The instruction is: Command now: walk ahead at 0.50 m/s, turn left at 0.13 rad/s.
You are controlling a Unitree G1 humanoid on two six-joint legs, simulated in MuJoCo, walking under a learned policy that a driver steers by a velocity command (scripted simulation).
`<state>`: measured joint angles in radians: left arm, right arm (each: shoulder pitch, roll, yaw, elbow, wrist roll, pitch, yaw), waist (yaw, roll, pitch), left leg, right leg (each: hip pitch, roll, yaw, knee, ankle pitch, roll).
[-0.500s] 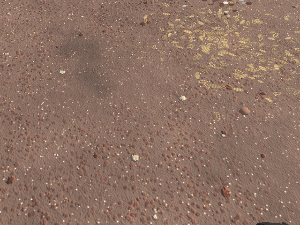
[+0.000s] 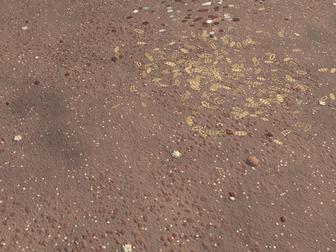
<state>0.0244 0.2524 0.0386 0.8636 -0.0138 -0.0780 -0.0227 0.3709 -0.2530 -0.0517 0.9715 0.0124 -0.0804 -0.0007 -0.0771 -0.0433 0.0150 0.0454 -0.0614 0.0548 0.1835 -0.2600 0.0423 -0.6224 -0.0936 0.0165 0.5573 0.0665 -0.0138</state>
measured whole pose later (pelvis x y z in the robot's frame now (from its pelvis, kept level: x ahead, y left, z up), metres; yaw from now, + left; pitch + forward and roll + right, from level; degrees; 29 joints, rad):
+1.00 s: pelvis +0.54 +0.10 +0.00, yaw +31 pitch +2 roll +0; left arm 0.00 0.28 0.06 0.78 0.00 -0.10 -0.01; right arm 0.34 -0.27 -0.08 0.77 0.02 -0.05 -0.01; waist -0.07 -0.04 0.03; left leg -0.11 -0.10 -0.13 0.35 -0.26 0.08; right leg -0.63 -0.07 0.09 0.58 0.06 0.05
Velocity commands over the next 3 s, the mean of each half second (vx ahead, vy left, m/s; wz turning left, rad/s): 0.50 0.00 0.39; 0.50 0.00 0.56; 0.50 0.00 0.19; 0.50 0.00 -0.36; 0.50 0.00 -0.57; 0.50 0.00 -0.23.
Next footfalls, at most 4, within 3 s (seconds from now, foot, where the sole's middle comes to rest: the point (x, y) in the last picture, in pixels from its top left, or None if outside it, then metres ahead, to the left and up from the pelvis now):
0.10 right None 0.24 -0.14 -0.78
0.64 left None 0.48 0.16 -0.78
1.12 right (135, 175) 0.83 0.11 -0.78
1.64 left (55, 164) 0.92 0.47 -0.78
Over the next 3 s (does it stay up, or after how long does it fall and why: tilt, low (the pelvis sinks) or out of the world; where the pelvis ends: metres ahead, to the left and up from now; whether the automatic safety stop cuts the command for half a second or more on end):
stays up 1.55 0.48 0.00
